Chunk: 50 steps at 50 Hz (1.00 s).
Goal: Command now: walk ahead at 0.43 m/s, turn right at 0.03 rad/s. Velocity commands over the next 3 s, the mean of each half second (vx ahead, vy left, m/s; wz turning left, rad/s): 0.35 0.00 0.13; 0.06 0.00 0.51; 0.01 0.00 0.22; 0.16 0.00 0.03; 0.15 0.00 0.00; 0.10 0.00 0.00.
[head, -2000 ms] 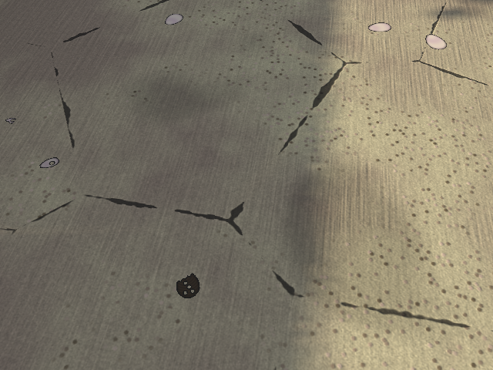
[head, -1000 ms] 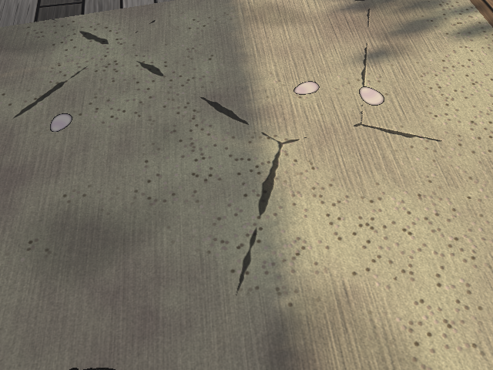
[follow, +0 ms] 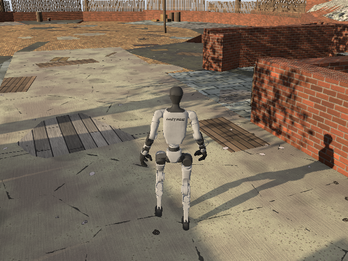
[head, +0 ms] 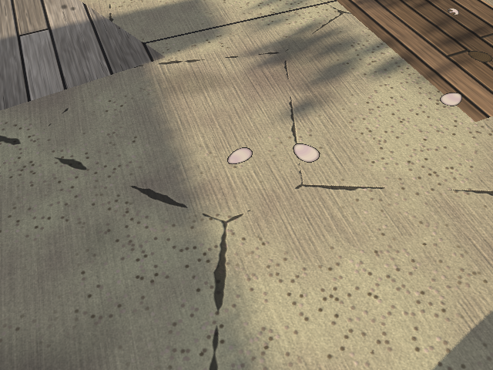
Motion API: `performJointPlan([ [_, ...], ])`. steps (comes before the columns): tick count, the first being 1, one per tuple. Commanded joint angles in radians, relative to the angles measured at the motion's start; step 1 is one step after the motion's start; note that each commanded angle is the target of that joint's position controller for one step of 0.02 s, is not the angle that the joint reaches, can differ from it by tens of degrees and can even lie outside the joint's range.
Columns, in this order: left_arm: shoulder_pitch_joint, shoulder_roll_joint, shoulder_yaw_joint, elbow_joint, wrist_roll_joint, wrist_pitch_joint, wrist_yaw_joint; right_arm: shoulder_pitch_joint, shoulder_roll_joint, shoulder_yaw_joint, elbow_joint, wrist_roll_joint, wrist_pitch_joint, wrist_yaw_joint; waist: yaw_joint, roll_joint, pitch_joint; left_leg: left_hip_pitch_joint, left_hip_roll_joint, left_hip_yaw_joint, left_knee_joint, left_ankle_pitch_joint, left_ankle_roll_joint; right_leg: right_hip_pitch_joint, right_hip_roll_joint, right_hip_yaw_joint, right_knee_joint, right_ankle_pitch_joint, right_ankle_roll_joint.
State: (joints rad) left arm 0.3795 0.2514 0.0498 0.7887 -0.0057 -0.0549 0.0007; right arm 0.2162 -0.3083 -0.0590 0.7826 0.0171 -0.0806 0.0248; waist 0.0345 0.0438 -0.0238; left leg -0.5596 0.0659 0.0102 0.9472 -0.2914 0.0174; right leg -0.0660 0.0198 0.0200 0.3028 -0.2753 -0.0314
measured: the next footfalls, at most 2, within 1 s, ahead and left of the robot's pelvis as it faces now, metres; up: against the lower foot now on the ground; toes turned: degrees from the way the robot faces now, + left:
left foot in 0.22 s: +0.28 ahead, +0.15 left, +0.00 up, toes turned +3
right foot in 0.72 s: +0.39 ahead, -0.05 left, +0.00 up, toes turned +18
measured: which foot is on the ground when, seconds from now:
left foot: up 0.00-0.20, down 0.22-0.72, up 0.74-1.00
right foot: down 0.00-0.24, up 0.26-0.70, down 0.72-1.00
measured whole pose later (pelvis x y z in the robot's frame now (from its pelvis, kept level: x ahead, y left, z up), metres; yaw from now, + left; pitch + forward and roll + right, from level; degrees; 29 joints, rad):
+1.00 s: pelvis +0.28 +0.05 +0.00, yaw +24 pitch +1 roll +0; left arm 0.14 0.27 0.06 0.71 0.01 0.01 0.04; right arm 0.18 -0.33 -0.08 0.66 0.02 0.07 0.00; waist 0.01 0.02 0.07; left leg -0.47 0.03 -0.02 0.90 -0.40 -0.09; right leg -0.27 -0.06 -0.08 0.44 -0.19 0.01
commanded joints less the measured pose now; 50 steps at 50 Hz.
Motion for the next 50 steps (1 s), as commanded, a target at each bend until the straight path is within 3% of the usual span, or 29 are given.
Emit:
performJointPlan([
  [1, -0.032, 0.158, 0.038, -0.059, -0.003, -0.011, 0.007, -0.157, -0.023, 0.005, -0.109, -0.008, -0.027, 0.019, 0.022, -0.149, 0.103, -0.187, 0.025, 0.005, -0.141, 0.16, -0.028, 0.043, -0.211, 0.156, -0.172, 0.193, -0.173],
  [3, -0.004, 0.178, 0.043, -0.047, -0.006, -0.011, 0.008, -0.21, -0.007, 0.015, -0.129, -0.003, -0.024, 0.024, 0.038, -0.154, 0.107, -0.071, -0.005, 0.024, -0.271, 0.248, -0.035, -0.027, -0.194, 0.103, -0.171, 0.217, -0.159],
  [5, 0.03, 0.2, 0.05, -0.03, -0.015, -0.014, 0.007, -0.239, -0.023, 0.014, -0.147, 0.004, -0.019, 0.028, 0.041, -0.16, 0.116, -0.005, -0.021, 0.019, -0.334, 0.286, -0.025, -0.041, -0.226, 0.111, -0.176, 0.202, -0.155],
  [8, 0.027, 0.213, 0.056, -0.012, -0.023, -0.013, 0.008, -0.227, -0.065, 0.001, -0.158, 0.007, -0.017, 0.03, 0.005, -0.158, 0.122, 0.032, -0.024, -0.001, -0.394, 0.258, 0.018, 0.028, -0.276, 0.116, -0.14, 0.28, -0.131],
  [10, 0.014, 0.222, 0.058, -0.007, -0.018, -0.005, 0.011, -0.114, -0.107, -0.022, -0.133, 0.001, -0.015, 0.021, -0.07, -0.153, 0.039, 0.203, -0.069, 0.038, -0.417, 0.217, 0.06, 0.057, -0.249, 0.068, 0.031, 0.585, -0.096],
  [11, 0.025, 0.201, 0.049, -0.006, -0.01, 0.0, 0.014, 0.035, -0.141, -0.043, -0.09, 0.001, -0.01, 0.012, -0.138, -0.137, -0.06, 0.411, -0.083, 0.051, -0.41, 0.211, 0.087, 0.001, -0.203, 0.027, 0.224, 0.673, -0.069],
  [12, 0.044, 0.151, 0.027, -0.029, 0.018, 0.003, 0.02, 0.192, -0.212, -0.059, -0.065, -0.012, -0.004, 0.001, -0.186, -0.007, -0.208, 0.681, 0.096, -0.154, -0.386, 0.274, 0.144, -0.174, -0.139, -0.023, 0.546, 0.423, -0.022],
  [13, 0.187, 0.03, -0.003, -0.042, 0.007, -0.013, 0.016, 0.209, -0.288, -0.066, -0.049, -0.029, -0.003, 0.014, -0.086, 0.311, -0.347, 0.913, 0.31, -0.673, -0.564, 0.115, 0.307, -0.484, 0.053, 0.013, 0.888, -0.266, 0.046],
  [14, 0.127, 0.138, 0.018, -0.023, -0.006, -0.029, 0.013, 0.165, -0.191, -0.04, -0.068, -0.012, -0.005, 0.018, -0.114, 0.202, -0.3, 0.863, 0.292, -0.729, -0.642, 0.144, 0.283, -0.564, 0.008, 0.113, 0.993, -0.315, 0.047],
  [15, 0.034, 0.183, 0.031, -0.045, -0.023, -0.036, 0.009, 0.085, -0.156, -0.029, -0.081, -0.011, -0.005, 0.016, -0.102, 0.127, -0.165, 0.742, 0.266, -0.567, -0.621, 0.293, 0.257, -0.614, -0.03, 0.081, 1.018, -0.256, 0.043],
  [16, -0.014, 0.175, 0.026, -0.052, -0.013, -0.038, 0.014, 0.027, -0.139, -0.024, -0.092, -0.011, -0.003, 0.015, -0.078, 0.019, -0.102, 0.617, 0.225, -0.446, -0.608, 0.475, 0.244, -0.584, -0.072, 0.058, 0.983, -0.189, 0.044],
  [17, -0.047, 0.173, 0.031, -0.059, 0.007, -0.036, 0.02, -0.01, -0.12, -0.021, -0.096, -0.016, 0.0, 0.015, -0.057, -0.017, -0.059, 0.51, 0.189, -0.362, -0.613, 0.614, 0.241, -0.549, -0.096, 0.05, 0.93, -0.15, 0.049],
  [19, -0.033, 0.151, 0.032, -0.068, 0.012, -0.015, 0.027, -0.044, -0.119, -0.023, -0.104, -0.031, -0.001, 0.011, -0.009, 0.024, -0.063, 0.39, 0.15, -0.287, -0.644, 0.734, 0.246, -0.442, -0.109, 0.058, 0.862, -0.116, 0.058],
  [22, -0.047, 0.124, 0.027, -0.084, 0.018, 0.014, 0.041, -0.052, -0.149, -0.036, -0.099, -0.024, 0.003, -0.002, 0.012, 0.03, -0.064, 0.309, 0.136, -0.238, -0.665, 0.775, 0.269, -0.413, -0.083, 0.044, 0.73, -0.077, 0.089],
  [24, -0.096, 0.118, 0.025, -0.101, 0.024, 0.024, 0.045, -0.043, -0.165, -0.043, -0.096, -0.015, 0.02, -0.016, 0.002, 0.035, -0.071, 0.297, 0.126, -0.239, -0.664, 0.688, 0.26, -0.415, -0.071, 0.05, 0.644, -0.01, 0.101],
  [27, -0.188, 0.117, 0.023, -0.124, 0.016, 0.033, 0.041, -0.026, -0.172, -0.049, -0.093, -0.003, 0.046, -0.033, -0.027, 0.043, -0.06, 0.278, 0.095, -0.259, -0.662, 0.454, 0.225, -0.398, -0.047, 0.066, 0.505, 0.094, 0.11],
  [30, -0.26, 0.126, 0.025, -0.147, 0.008, 0.031, 0.034, -0.011, -0.177, -0.053, -0.092, -0.001, 0.07, -0.042, -0.052, 0.063, -0.04, 0.283, 0.084, -0.318, -0.638, 0.284, 0.21, -0.371, -0.017, 0.076, 0.388, 0.087, 0.113],
  [32, -0.271, 0.141, 0.032, -0.155, 0.004, 0.021, 0.029, -0.008, -0.175, -0.054, -0.097, 0.0, 0.084, -0.044, -0.053, 0.082, -0.044, 0.312, 0.083, -0.376, -0.592, 0.282, 0.202, -0.336, 0.004, 0.078, 0.316, 0.037, 0.107],
  [34, -0.224, 0.147, 0.04, -0.145, 0.001, 0.006, 0.023, -0.048, -0.159, -0.048, -0.115, 0.01, 0.095, -0.05, -0.011, 0.091, -0.052, 0.33, 0.051, -0.418, -0.519, 0.294, 0.162, -0.242, 0.008, 0.067, 0.142, 0.107, 0.084],
  [35, -0.198, 0.168, 0.047, -0.14, 0.007, -0.001, 0.024, -0.042, -0.131, -0.04, -0.123, 0.011, 0.098, -0.054, -0.005, 0.073, -0.062, 0.301, 0.01, -0.41, -0.461, 0.235, 0.116, -0.151, -0.048, 0.087, 0.048, 0.214, 0.056],
  [36, -0.172, 0.233, 0.06, -0.149, 0.024, 0.001, 0.034, -0.002, -0.071, -0.022, -0.134, -0.007, 0.099, -0.054, -0.028, -0.084, -0.125, 0.211, -0.065, -0.313, -0.273, -0.017, 0.059, -0.012, -0.259, 0.245, 0.05, 0.385, -0.021],
  [37, -0.189, 0.273, 0.07, -0.142, 0.052, 0.017, 0.032, 0.044, -0.064, -0.021, -0.163, -0.002, 0.092, -0.053, -0.075, -0.333, -0.097, -0.015, -0.199, -0.139, -0.103, -0.362, 0.004, 0.044, -0.423, 0.472, 0.034, 0.575, -0.191],
  [38, -0.186, 0.213, 0.058, -0.155, 0.045, 0.017, 0.029, 0.069, -0.151, -0.044, -0.143, -0.012, 0.088, -0.052, -0.05, -0.278, -0.113, -0.051, -0.133, -0.142, 0.114, -0.379, -0.039, 0.035, -0.456, 0.498, 0.036, 0.591, -0.255],
  [39, -0.215, 0.163, 0.043, -0.165, 0.038, 0.016, 0.03, 0.066, -0.191, -0.063, -0.128, 0.0, 0.096, -0.05, -0.053, -0.208, -0.098, -0.056, -0.114, -0.145, 0.204, -0.315, -0.059, 0.011, -0.4, 0.389, 0.052, 0.569, -0.228],
  [40, -0.257, 0.147, 0.039, -0.171, 0.029, 0.019, 0.029, 0.073, -0.182, -0.068, -0.111, 0.003, 0.112, -0.055, -0.067, -0.164, -0.078, -0.055, -0.096, -0.133, 0.24, -0.26, -0.083, -0.013, -0.337, 0.291, 0.059, 0.518, -0.187],
  [41, -0.282, 0.146, 0.038, -0.17, 0.019, 0.023, 0.03, 0.064, -0.17, -0.067, -0.115, 0.0, 0.125, -0.057, -0.066, -0.167, -0.059, -0.065, -0.083, -0.124, 0.257, -0.208, -0.1, -0.036, -0.314, 0.242, 0.054, 0.483, -0.171],
  [43, -0.283, 0.157, 0.04, -0.162, 0.023, 0.033, 0.036, 0.034, -0.117, -0.053, -0.138, 0.006, 0.138, -0.05, -0.056, -0.188, -0.032, -0.032, -0.077, -0.072, 0.213, -0.144, -0.12, -0.085, -0.268, 0.143, 0.029, 0.48, -0.17],
  [47, -0.262, 0.187, 0.056, -0.15, 0.022, 0.049, 0.045, -0.044, -0.077, -0.036, -0.195, 0.004, 0.137, -0.034, -0.016, -0.219, -0.067, 0.038, -0.04, -0.027, 0.007, -0.11, -0.119, -0.038, -0.293, 0.073, 0.028, 0.471, -0.189],
  [50, -0.261, 0.218, 0.068, -0.141, 0.01, 0.054, 0.035, -0.058, -0.082, -0.035, -0.216, 0.001, 0.139, -0.019, -0.005, -0.23, -0.08, 0.147, -0.04, 0.01, -0.136, -0.1, -0.091, -0.056, -0.316, 0.05, 0.038, 0.466, -0.19],
])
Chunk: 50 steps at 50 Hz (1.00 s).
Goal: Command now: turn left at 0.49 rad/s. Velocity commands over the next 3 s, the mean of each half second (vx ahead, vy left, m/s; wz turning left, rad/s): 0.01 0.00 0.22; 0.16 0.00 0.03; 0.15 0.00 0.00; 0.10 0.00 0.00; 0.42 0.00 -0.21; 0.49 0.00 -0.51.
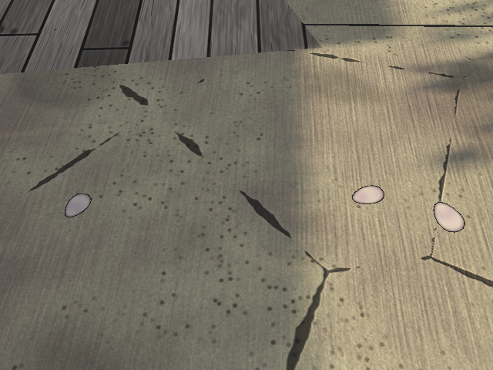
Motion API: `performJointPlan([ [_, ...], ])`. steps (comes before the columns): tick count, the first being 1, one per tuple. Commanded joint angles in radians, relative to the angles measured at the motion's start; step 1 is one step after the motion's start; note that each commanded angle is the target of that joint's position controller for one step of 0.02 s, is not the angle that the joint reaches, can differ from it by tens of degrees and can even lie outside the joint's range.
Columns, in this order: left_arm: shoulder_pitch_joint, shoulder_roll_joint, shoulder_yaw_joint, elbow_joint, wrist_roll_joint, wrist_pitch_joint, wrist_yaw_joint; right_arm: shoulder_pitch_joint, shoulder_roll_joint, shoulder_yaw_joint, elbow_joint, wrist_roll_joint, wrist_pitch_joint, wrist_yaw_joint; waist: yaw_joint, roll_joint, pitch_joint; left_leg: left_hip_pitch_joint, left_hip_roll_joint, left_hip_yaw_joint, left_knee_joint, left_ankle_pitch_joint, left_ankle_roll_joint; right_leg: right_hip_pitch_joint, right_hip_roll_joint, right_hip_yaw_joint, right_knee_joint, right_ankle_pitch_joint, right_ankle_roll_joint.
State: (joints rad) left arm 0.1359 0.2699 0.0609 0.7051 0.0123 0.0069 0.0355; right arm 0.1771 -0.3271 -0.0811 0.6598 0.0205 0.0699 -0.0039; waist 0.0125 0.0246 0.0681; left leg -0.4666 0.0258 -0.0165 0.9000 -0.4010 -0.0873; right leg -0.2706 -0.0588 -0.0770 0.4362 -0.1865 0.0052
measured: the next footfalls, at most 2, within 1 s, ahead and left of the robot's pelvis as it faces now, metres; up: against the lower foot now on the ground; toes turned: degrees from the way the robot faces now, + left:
left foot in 0.10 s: +0.04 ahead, +0.14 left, +0.00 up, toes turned +4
right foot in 0.46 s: +0.05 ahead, -0.10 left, +0.00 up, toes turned +5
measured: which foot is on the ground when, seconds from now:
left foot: up 0.00-0.08, down 0.10-1.00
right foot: down 0.00-0.10, up 0.12-0.44, down 0.46-1.00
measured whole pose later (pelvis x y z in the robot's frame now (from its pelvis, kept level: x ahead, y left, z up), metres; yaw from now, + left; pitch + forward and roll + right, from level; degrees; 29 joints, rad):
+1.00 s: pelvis +0.07 +0.01 -0.01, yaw +5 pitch +1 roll +0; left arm 0.28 0.25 0.04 0.91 -0.03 -0.11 -0.01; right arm 0.31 -0.26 -0.06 0.88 0.02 -0.06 0.01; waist 0.00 0.03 -0.01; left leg -0.25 -0.01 -0.05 0.66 -0.37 0.03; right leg -0.17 0.01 0.00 0.56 -0.41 -0.03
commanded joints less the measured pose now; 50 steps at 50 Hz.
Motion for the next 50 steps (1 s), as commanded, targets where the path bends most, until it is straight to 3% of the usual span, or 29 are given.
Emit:
performJointPlan([
  [1, -0.01, 0.205, 0.058, -0.051, -0.015, -0.008, -0.005, -0.015, -0.068, -0.016, -0.096, -0.004, -0.01, 0.013, 0.015, -0.211, -0.17, 0.08, -0.008, 0.046, -0.138, 0.013, 0.026, 0.15, -0.244, 0.151, -0.085, 0.367, -0.224],
  [3, -0.027, 0.21, 0.057, -0.041, -0.035, -0.008, -0.011, 0.031, -0.064, -0.019, -0.082, -0.007, -0.009, 0.019, -0.02, -0.199, -0.164, 0.174, -0.03, 0.069, -0.32, 0.116, 0.068, 0.129, -0.235, 0.138, -0.035, 0.326, -0.194],
  [4, -0.023, 0.193, 0.051, -0.031, -0.044, -0.008, -0.013, 0.072, -0.067, -0.023, -0.063, -0.011, -0.01, 0.019, -0.04, -0.181, -0.162, 0.269, -0.049, 0.078, -0.448, 0.216, 0.098, 0.084, -0.212, 0.114, 0.013, 0.275, -0.155],
  [5, 0.035, 0.151, 0.037, -0.003, -0.035, -0.011, -0.019, 0.09, -0.099, -0.03, -0.06, -0.015, -0.012, 0.012, -0.035, -0.091, -0.169, 0.4, -0.006, -0.004, -0.526, 0.369, 0.13, -0.015, -0.165, 0.057, 0.102, 0.137, -0.076],
  [6, 0.057, 0.06, 0.004, -0.03, 0.026, -0.016, -0.031, 0.091, -0.201, -0.046, -0.085, -0.024, -0.013, -0.007, 0.009, 0.234, -0.203, 0.549, 0.272, -0.335, -0.522, 0.743, 0.228, -0.235, -0.048, -0.049, 0.368, -0.318, 0.041],
  [7, -0.023, 0.111, 0.022, -0.052, 0.011, -0.013, -0.017, 0.075, -0.186, -0.035, -0.098, -0.054, -0.031, 0.0, -0.052, 0.233, -0.195, 0.402, 0.381, -0.414, -0.543, 0.764, 0.409, -0.298, 0.006, 0.055, 0.534, -0.494, 0.068],
  [8, -0.043, 0.163, 0.037, -0.043, -0.011, -0.005, -0.008, 0.056, -0.157, -0.026, -0.09, -0.062, -0.05, 0.007, -0.059, 0.152, -0.163, 0.347, 0.326, -0.353, -0.567, 0.656, 0.408, -0.289, -0.008, 0.098, 0.622, -0.457, 0.066],
  [9, -0.029, 0.163, 0.043, -0.028, -0.018, 0.002, -0.003, 0.013, -0.134, -0.019, -0.077, -0.052, -0.063, 0.008, -0.034, 0.135, -0.134, 0.332, 0.261, -0.284, -0.571, 0.567, 0.356, -0.294, -0.013, 0.113, 0.638, -0.388, 0.06],
  [11, 0.014, 0.156, 0.047, 0.011, -0.007, 0.016, 0.009, -0.054, -0.099, -0.004, -0.071, -0.031, -0.072, 0.002, -0.006, 0.124, -0.115, 0.311, 0.206, -0.214, -0.569, 0.57, 0.304, -0.27, -0.015, 0.121, 0.638, -0.275, 0.074],
  [14, 0.049, 0.118, 0.037, 0.031, -0.016, 0.014, 0.004, -0.067, -0.049, 0.015, -0.053, -0.035, -0.077, -0.007, 0.01, 0.114, -0.144, 0.323, 0.171, -0.159, -0.562, 0.614, 0.301, -0.193, -0.009, 0.117, 0.559, -0.19, 0.09],
  [16, 0.019, 0.093, 0.023, 0.029, -0.015, 0.012, 0.001, -0.065, -0.051, 0.014, -0.039, -0.033, -0.075, -0.009, -0.011, 0.111, -0.137, 0.337, 0.166, -0.161, -0.557, 0.562, 0.299, -0.146, -0.013, 0.113, 0.414, -0.186, 0.09],
  [19, 0.004, 0.102, 0.018, 0.028, -0.017, 0.011, -0.002, -0.052, -0.071, 0.009, -0.01, -0.034, -0.068, -0.006, -0.034, 0.114, -0.123, 0.329, 0.185, -0.21, -0.557, 0.488, 0.321, -0.072, -0.002, 0.101, 0.269, -0.22, 0.084],
  [22, 0.058, 0.092, 0.013, 0.06, -0.014, 0.004, -0.007, -0.078, -0.047, 0.021, 0.017, -0.021, -0.068, -0.003, 0.007, 0.088, -0.102, 0.28, 0.159, -0.221, -0.543, 0.393, 0.288, 0.057, 0.012, 0.086, 0.01, -0.045, 0.058],
  [23, 0.071, 0.103, 0.011, 0.068, 0.0, -0.001, -0.009, -0.055, -0.035, 0.026, 0.034, -0.019, -0.073, -0.001, 0.013, 0.054, -0.105, 0.244, 0.136, -0.212, -0.542, 0.35, 0.246, 0.139, -0.003, 0.111, -0.071, 0.105, 0.04],
  [24, 0.082, 0.144, 0.015, 0.067, 0.008, -0.005, -0.007, -0.028, -0.022, 0.03, 0.044, -0.034, -0.082, 0.002, -0.005, -0.003, -0.124, 0.209, 0.096, -0.184, -0.518, 0.288, 0.199, 0.212, -0.066, 0.176, -0.059, 0.271, 0.017],
  [25, 0.066, 0.207, 0.033, 0.084, -0.005, -0.005, -0.007, 0.012, -0.035, 0.021, 0.048, -0.039, -0.09, 0.009, -0.061, -0.115, -0.119, 0.206, 0.028, -0.116, -0.528, 0.225, 0.166, 0.183, -0.07, 0.156, 0.012, 0.235, -0.019],
  [26, 0.05, 0.153, 0.025, 0.085, -0.012, -0.008, -0.015, -0.039, -0.042, 0.023, 0.056, -0.044, -0.089, 0.008, -0.021, -0.111, -0.115, 0.263, -0.001, -0.079, -0.505, 0.194, 0.137, 0.109, -0.049, 0.151, -0.007, 0.101, -0.033],
  [27, 0.039, 0.117, 0.014, 0.089, -0.004, -0.013, -0.018, -0.073, -0.043, 0.021, 0.055, -0.039, -0.085, 0.005, -0.013, -0.1, -0.097, 0.276, -0.004, -0.073, -0.49, 0.183, 0.133, 0.075, -0.041, 0.151, -0.027, 0.045, -0.024],
  [28, 0.027, 0.11, 0.011, 0.094, 0.003, -0.018, -0.017, -0.083, -0.028, 0.022, 0.059, -0.035, -0.078, -0.002, -0.015, -0.099, -0.09, 0.281, 0.003, -0.075, -0.485, 0.199, 0.138, 0.06, -0.035, 0.147, -0.036, 0.037, -0.012],
  [33, 0.046, 0.101, 0.002, 0.131, -0.002, -0.032, -0.009, -0.057, -0.018, 0.019, 0.102, -0.033, -0.063, -0.011, -0.01, -0.059, -0.062, 0.267, 0.003, -0.079, -0.494, 0.23, 0.142, 0.063, -0.019, 0.133, -0.031, 0.029, 0.003],
  [35, 0.071, 0.109, 0.005, 0.149, -0.011, -0.027, -0.002, -0.034, -0.031, 0.011, 0.127, -0.024, -0.06, -0.016, -0.007, -0.04, -0.061, 0.245, -0.023, -0.06, -0.487, -0.037, 0.152, 0.042, 0.01, 0.112, -0.019, -0.222, -0.018],
  [38, 0.075, 0.108, 0.003, 0.139, -0.024, -0.042, 0.006, -0.009, -0.036, 0.006, 0.135, -0.008, -0.078, -0.019, -0.012, -0.017, 0.044, 0.139, -0.002, -0.107, -0.495, -0.321, 0.193, -0.064, 0.004, 0.146, -0.007, -0.489, -0.067],
  [42, 0.061, 0.089, 0.001, 0.127, -0.035, -0.093, -0.01, 0.057, -0.048, -0.001, 0.159, 0.001, -0.131, -0.005, -0.031, 0.02, 0.028, 0.211, 0.071, -0.225, -0.524, -0.29, 0.244, -0.118, 0.005, 0.156, 0.059, -0.395, -0.093],
  [44, 0.047, 0.06, -0.005, 0.116, -0.038, -0.113, -0.023, 0.09, -0.071, -0.006, 0.169, 0.002, -0.142, 0.002, -0.035, 0.09, 0.012, 0.271, 0.14, -0.347, -0.597, -0.285, 0.29, -0.143, 0.042, 0.1, 0.145, -0.289, -0.089],
  [46, 0.076, 0.052, -0.008, 0.119, -0.043, -0.126, -0.034, 0.083, -0.093, -0.008, 0.162, 0.004, -0.143, 0.006, -0.006, 0.144, 0.015, 0.271, 0.2, -0.436, -0.621, -0.192, 0.329, -0.116, 0.056, 0.074, 0.167, -0.225, -0.109],
  [47, 0.118, 0.062, -0.005, 0.136, -0.043, -0.131, -0.04, 0.046, -0.086, -0.005, 0.147, 0.008, -0.143, 0.007, 0.021, 0.129, 0.013, 0.249, 0.189, -0.398, -0.58, -0.062, 0.317, -0.058, 0.053, 0.078, 0.116, -0.197, -0.125],
  [48, 0.19, 0.089, 0.005, 0.17, -0.042, -0.136, -0.046, -0.014, -0.075, -0.001, 0.121, 0.009, -0.146, 0.009, 0.058, 0.077, -0.008, 0.203, 0.136, -0.299, -0.488, 0.132, 0.279, 0.052, 0.044, 0.102, 0.055, -0.118, -0.134],
  [49, 0.306, 0.146, 0.026, 0.22, -0.042, -0.137, -0.048, -0.086, -0.052, 0.006, 0.082, 0.006, -0.155, 0.011, 0.1, -0.056, -0.057, 0.062, 0.032, -0.128, -0.279, 0.347, 0.211, 0.26, -0.016, 0.223, -0.013, 0.019, -0.157],
  [50, 0.45, 0.233, 0.058, 0.261, -0.037, -0.128, -0.048, -0.127, -0.042, 0.009, 0.049, -0.003, -0.178, 0.014, 0.143, -0.243, -0.107, -0.205, -0.08, 0.032, 0.026, 0.374, 0.135, 0.542, -0.153, 0.466, -0.087, 0.178, -0.219],
])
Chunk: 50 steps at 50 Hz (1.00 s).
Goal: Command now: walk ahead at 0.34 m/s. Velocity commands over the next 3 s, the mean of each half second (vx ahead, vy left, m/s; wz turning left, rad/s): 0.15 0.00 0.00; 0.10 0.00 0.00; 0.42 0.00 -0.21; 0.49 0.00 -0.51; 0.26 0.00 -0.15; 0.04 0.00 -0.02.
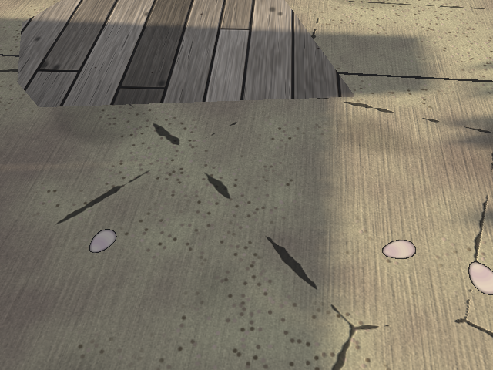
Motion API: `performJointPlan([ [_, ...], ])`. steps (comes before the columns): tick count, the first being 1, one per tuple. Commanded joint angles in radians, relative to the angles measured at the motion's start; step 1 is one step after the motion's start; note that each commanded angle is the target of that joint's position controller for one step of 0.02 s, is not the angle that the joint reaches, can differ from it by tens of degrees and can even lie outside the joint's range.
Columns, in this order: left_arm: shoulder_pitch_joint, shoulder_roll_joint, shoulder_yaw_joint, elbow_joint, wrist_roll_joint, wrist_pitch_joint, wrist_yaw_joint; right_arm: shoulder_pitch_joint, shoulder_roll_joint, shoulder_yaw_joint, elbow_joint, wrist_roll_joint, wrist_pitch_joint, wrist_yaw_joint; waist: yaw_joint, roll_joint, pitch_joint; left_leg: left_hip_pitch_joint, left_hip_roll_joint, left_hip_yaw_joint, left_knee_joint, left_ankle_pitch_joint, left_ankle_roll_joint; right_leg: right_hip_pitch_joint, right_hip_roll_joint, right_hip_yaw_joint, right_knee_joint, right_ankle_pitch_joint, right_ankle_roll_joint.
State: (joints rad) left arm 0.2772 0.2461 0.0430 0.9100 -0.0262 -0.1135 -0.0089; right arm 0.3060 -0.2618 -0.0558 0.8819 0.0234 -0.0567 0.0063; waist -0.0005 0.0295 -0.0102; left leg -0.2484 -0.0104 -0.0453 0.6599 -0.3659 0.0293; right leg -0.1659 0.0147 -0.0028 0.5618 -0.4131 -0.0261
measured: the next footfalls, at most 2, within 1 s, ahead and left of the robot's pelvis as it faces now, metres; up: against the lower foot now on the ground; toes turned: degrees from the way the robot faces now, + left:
left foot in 0.28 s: +0.27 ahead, +0.11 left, +0.00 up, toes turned -1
right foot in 0.60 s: +0.20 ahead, -0.12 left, +0.00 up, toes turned -2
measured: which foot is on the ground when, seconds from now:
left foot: down 0.00-0.00, up 0.02-0.26, down 0.28-1.00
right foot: down 0.00-0.30, up 0.32-0.58, down 0.60-1.00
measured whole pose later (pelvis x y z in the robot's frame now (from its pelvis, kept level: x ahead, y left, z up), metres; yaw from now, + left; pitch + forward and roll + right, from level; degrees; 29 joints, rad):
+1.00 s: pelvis +0.23 +0.01 +0.01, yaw -1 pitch +0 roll +0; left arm 0.34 0.24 0.05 1.01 -0.02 -0.06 0.03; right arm 0.18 -0.25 -0.05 1.01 0.03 -0.07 0.01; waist 0.01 -0.02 0.00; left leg -0.31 -0.02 0.05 0.60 -0.36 0.09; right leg -0.12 -0.02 0.00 0.51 -0.38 0.00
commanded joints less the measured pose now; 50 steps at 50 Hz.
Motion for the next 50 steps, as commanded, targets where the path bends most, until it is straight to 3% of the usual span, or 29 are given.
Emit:
performJointPlan([
  [1, 0.308, 0.204, 0.059, 0.049, 0.016, 0.005, -0.005, -0.24, -0.117, -0.02, -0.163, -0.01, -0.06, 0.002, 0.147, -0.276, 0.004, -0.638, -0.055, 0.05, 0.45, -0.171, -0.01, 0.509, -0.364, 0.538, -0.24, 0.67, -0.255],
  [2, 0.265, 0.145, 0.037, 0.033, 0.029, 0.014, -0.003, -0.224, -0.118, -0.021, -0.162, 0.007, -0.056, 0.005, 0.109, -0.16, 0.061, -0.718, -0.003, 0.0, 0.567, -0.236, 0.001, 0.485, -0.39, 0.49, -0.202, 0.791, -0.267],
  [3, 0.226, 0.124, 0.028, 0.015, 0.033, 0.023, 0.002, -0.225, -0.088, -0.012, -0.161, 0.018, -0.047, 0.01, 0.091, -0.12, 0.069, -0.755, 0.024, 0.0, 0.608, -0.207, 0.007, 0.476, -0.373, 0.41, -0.199, 0.864, -0.252],
  [4, 0.179, 0.123, 0.023, 0.005, 0.022, 0.033, 0.006, -0.245, -0.065, -0.004, -0.174, 0.017, -0.04, 0.015, 0.072, -0.095, 0.106, -0.769, 0.06, 0.017, 0.531, -0.157, 0.007, 0.429, -0.351, 0.33, -0.227, 0.884, -0.214],
  [6, 0.082, 0.113, 0.012, -0.02, 0.018, 0.052, 0.021, -0.293, -0.035, 0.006, -0.195, 0.001, -0.033, 0.024, 0.043, -0.113, 0.122, -0.561, 0.056, 0.088, 0.275, 0.02, -0.017, 0.227, -0.246, 0.185, -0.297, 0.883, -0.144],
  [8, 0.067, 0.153, 0.02, -0.023, 0.028, 0.064, 0.038, -0.302, 0.009, 0.023, -0.197, -0.012, -0.031, 0.04, 0.041, -0.165, 0.066, -0.24, -0.01, 0.145, 0.041, 0.269, -0.035, 0.053, -0.151, 0.065, -0.323, 0.89, -0.108],
  [10, 0.076, 0.203, 0.034, -0.013, 0.022, 0.056, 0.045, -0.261, -0.057, 0.0, -0.189, -0.01, -0.021, 0.035, 0.007, -0.193, 0.021, -0.08, -0.037, 0.112, -0.042, 0.38, -0.023, 0.038, -0.172, 0.073, -0.309, 0.908, -0.098],
  [13, 0.013, 0.187, 0.035, -0.018, 0.002, 0.042, 0.045, -0.096, -0.131, -0.035, -0.122, -0.027, -0.008, 0.009, -0.095, -0.153, -0.059, 0.127, -0.045, 0.074, -0.165, 0.485, 0.032, 0.074, -0.162, 0.07, -0.133, 0.929, -0.048],
  [14, 0.036, 0.169, 0.03, -0.012, 0.011, 0.042, 0.041, -0.054, -0.155, -0.044, -0.108, -0.035, -0.005, -0.002, -0.113, -0.105, -0.088, 0.234, -0.002, 0.047, -0.181, 0.625, 0.055, 0.027, -0.12, 0.054, -0.008, 0.824, -0.017],
  [15, 0.127, 0.107, 0.011, -0.017, 0.048, 0.042, 0.035, 0.001, -0.225, -0.053, -0.105, -0.058, -0.002, -0.012, -0.084, 0.094, -0.201, 0.467, 0.208, -0.157, -0.102, 1.029, 0.146, -0.148, -0.04, 0.029, 0.268, 0.377, 0.026],
  [16, 0.279, 0.017, -0.014, 0.026, 0.033, 0.051, 0.027, 0.007, -0.175, -0.025, -0.098, -0.071, 0.004, -0.002, -0.022, 0.235, -0.379, 0.529, 0.417, -0.445, -0.183, 1.091, 0.322, -0.209, 0.044, 0.1, 0.538, -0.28, 0.064],
  [17, 0.253, 0.104, 0.009, 0.04, 0.011, 0.069, 0.023, -0.059, -0.14, -0.019, -0.104, -0.038, 0.006, 0.012, -0.021, 0.13, -0.304, 0.365, 0.373, -0.464, -0.276, 0.762, 0.315, -0.212, 0.01, 0.147, 0.625, -0.276, 0.072],
  [18, 0.156, 0.128, 0.018, 0.014, 0.001, 0.086, 0.028, -0.161, -0.117, -0.013, -0.117, -0.016, 0.005, 0.015, -0.01, 0.077, -0.139, 0.23, 0.33, -0.371, -0.324, 0.517, 0.27, -0.292, -0.024, 0.097, 0.643, -0.231, 0.073],
  [19, 0.1, 0.125, 0.02, 0.005, 0.007, 0.103, 0.04, -0.222, -0.086, 0.0, -0.12, -0.018, 0.005, 0.017, 0.002, 0.026, -0.069, 0.112, 0.283, -0.307, -0.367, 0.371, 0.228, -0.287, -0.055, 0.082, 0.605, -0.176, 0.075],
  [20, 0.088, 0.12, 0.025, 0.002, 0.018, 0.121, 0.053, -0.269, -0.073, 0.006, -0.119, -0.03, 0.005, 0.017, 0.026, 0.032, -0.031, -0.002, 0.246, -0.248, -0.403, 0.27, 0.195, -0.237, -0.081, 0.085, 0.537, -0.127, 0.079],
  [23, 0.101, 0.089, 0.019, 0.006, 0.029, 0.135, 0.069, -0.295, -0.086, 0.001, -0.092, -0.056, 0.008, 0.005, 0.052, 0.102, -0.024, -0.134, 0.181, -0.149, -0.443, 0.194, 0.177, -0.097, -0.077, 0.047, 0.326, -0.076, 0.08],
  [27, 0.084, 0.083, 0.015, 0.018, 0.038, 0.134, 0.06, -0.289, -0.111, -0.004, -0.066, -0.032, 0.022, -0.018, 0.057, 0.078, -0.059, -0.167, 0.182, -0.145, -0.451, -0.053, 0.164, 0.04, -0.06, 0.011, 0.069, 0.131, 0.055],
  [29, 0.081, 0.076, 0.013, 0.025, 0.058, 0.134, 0.05, -0.269, -0.075, 0.008, -0.044, -0.024, 0.03, -0.023, 0.066, 0.047, -0.02, -0.238, 0.143, -0.121, -0.442, -0.217, 0.095, 0.107, -0.057, 0.007, -0.029, 0.195, 0.023],
  [30, 0.058, 0.095, 0.011, 0.008, 0.064, 0.133, 0.052, -0.243, -0.059, 0.014, -0.03, -0.029, 0.032, -0.021, 0.052, 0.003, 0.032, -0.246, 0.11, -0.098, -0.406, -0.24, 0.048, 0.067, -0.109, 0.07, -0.127, 0.165, -0.004],
  [31, 0.018, 0.163, 0.026, 0.011, 0.051, 0.129, 0.055, -0.209, -0.07, 0.005, -0.031, -0.027, 0.037, -0.023, -0.008, -0.116, 0.08, -0.155, 0.044, -0.02, -0.366, -0.163, 0.011, -0.113, -0.122, 0.101, -0.173, -0.06, -0.037],
  [33, -0.043, 0.099, 0.009, 0.013, 0.053, 0.102, 0.053, -0.218, -0.064, 0.007, -0.019, -0.036, 0.038, -0.03, -0.022, -0.17, 0.086, 0.04, 0.028, 0.005, -0.268, 0.027, -0.004, -0.267, -0.113, 0.11, -0.263, -0.177, -0.018],
  [35, -0.072, 0.088, 0.006, 0.018, 0.048, 0.079, 0.048, -0.18, -0.064, 0.006, 0.01, -0.04, 0.041, -0.034, -0.036, -0.163, 0.065, 0.082, 0.032, 0.01, -0.243, 0.115, 0.012, -0.245, -0.103, 0.097, -0.254, -0.069, 0.011],
  [39, -0.012, 0.091, 0.006, 0.046, 0.034, 0.068, 0.048, -0.181, -0.06, 0.009, 0.046, -0.03, 0.036, -0.028, -0.003, -0.057, 0.03, 0.036, 0.043, -0.001, -0.25, 0.203, 0.033, -0.113, -0.08, 0.062, -0.182, 0.148, 0.01],
  [41, 0.026, 0.11, 0.014, 0.062, 0.026, 0.075, 0.05, -0.171, -0.065, 0.005, 0.067, -0.02, 0.037, -0.027, 0.011, -0.064, 0.004, 0.019, 0.005, 0.04, -0.202, 0.028, 0.037, -0.087, -0.074, 0.064, -0.184, -0.012, -0.024],
  [43, 0.047, 0.134, 0.023, 0.058, 0.016, 0.076, 0.051, -0.188, -0.066, 0.002, 0.067, -0.012, 0.03, -0.025, 0.028, -0.093, 0.066, -0.108, -0.019, 0.064, -0.128, -0.151, 0.044, -0.082, -0.132, 0.158, -0.236, -0.231, -0.089],
  [45, 0.092, 0.18, 0.04, 0.07, 0.003, 0.058, 0.049, -0.232, -0.04, 0.005, 0.05, -0.002, 0.001, -0.014, 0.044, -0.167, 0.133, -0.261, -0.021, 0.099, 0.004, -0.059, 0.047, -0.001, -0.287, 0.367, -0.341, -0.302, -0.18],
  [46, 0.091, 0.186, 0.045, 0.073, 0.0, 0.047, 0.049, -0.25, -0.039, 0.006, 0.042, -0.001, -0.014, -0.007, 0.045, -0.176, 0.159, -0.307, 0.011, 0.074, 0.033, -0.031, 0.057, 0.021, -0.342, 0.427, -0.353, -0.232, -0.21],
  [48, 0.067, 0.164, 0.045, 0.066, 0.002, 0.033, 0.042, -0.241, -0.049, 0.002, 0.044, 0.005, -0.036, 0.007, 0.022, -0.16, 0.143, -0.31, 0.038, 0.06, 0.0, -0.055, 0.073, 0.077, -0.347, 0.392, -0.319, -0.022, -0.202],
  [50, -0.011, 0.163, 0.047, 0.045, -0.007, 0.04, 0.032, -0.126, -0.057, -0.008, 0.098, 0.01, -0.041, 0.012, -0.047, -0.141, 0.093, -0.035, 0.006, 0.104, -0.173, 0.07, 0.075, -0.036, -0.262, 0.244, -0.267, 0.094, -0.14],
])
